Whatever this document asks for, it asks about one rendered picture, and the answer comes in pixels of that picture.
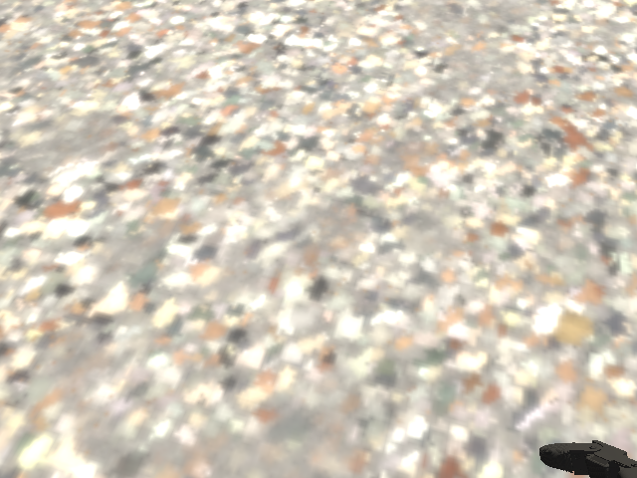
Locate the right robot hand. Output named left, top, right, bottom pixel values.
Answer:
left=539, top=440, right=637, bottom=478

